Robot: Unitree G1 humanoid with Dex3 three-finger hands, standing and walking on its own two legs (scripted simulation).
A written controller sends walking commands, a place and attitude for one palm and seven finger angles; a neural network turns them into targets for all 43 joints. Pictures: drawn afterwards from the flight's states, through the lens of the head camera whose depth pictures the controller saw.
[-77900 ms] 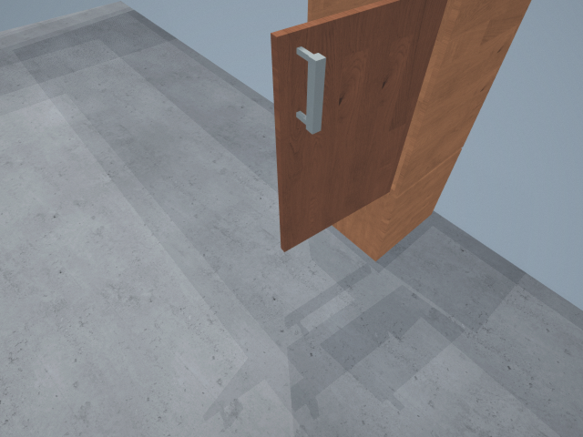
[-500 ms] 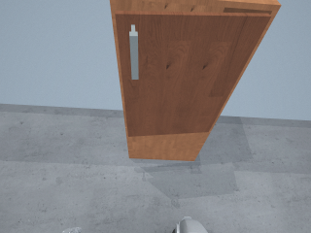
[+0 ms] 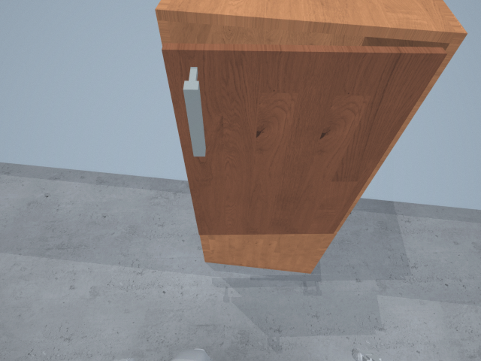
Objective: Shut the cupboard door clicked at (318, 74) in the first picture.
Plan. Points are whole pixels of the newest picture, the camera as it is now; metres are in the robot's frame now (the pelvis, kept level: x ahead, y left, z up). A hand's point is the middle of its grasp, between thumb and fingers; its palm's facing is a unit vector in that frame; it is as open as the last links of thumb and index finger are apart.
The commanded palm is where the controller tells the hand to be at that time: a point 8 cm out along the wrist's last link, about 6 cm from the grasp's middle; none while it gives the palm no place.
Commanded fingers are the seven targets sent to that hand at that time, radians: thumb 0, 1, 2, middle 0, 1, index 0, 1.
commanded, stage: come to a stop and stand still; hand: left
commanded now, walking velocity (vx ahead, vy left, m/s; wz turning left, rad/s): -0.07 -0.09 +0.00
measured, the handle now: (196, 114) +0.45 +0.11 +0.15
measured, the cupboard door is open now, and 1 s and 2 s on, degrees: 7 7 7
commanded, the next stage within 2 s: look again from close up in 0.76 s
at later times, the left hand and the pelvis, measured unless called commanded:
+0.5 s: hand out of the picture -0.01 +0.17 -0.17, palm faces +0.00 -0.98 -0.21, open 7.4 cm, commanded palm none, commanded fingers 0.00 0.90 0.90 -0.20 -0.30 -0.20 -0.30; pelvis -0.03 -0.01 +0.00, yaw +0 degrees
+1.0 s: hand out of the picture -0.04 +0.14 -0.18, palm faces +0.01 -0.99 -0.15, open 7.4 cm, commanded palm none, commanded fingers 0.00 0.90 0.90 -0.20 -0.30 -0.20 -0.30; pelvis -0.02 -0.01 -0.01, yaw +0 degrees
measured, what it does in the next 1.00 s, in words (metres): steps on the spot: left foot, then right foot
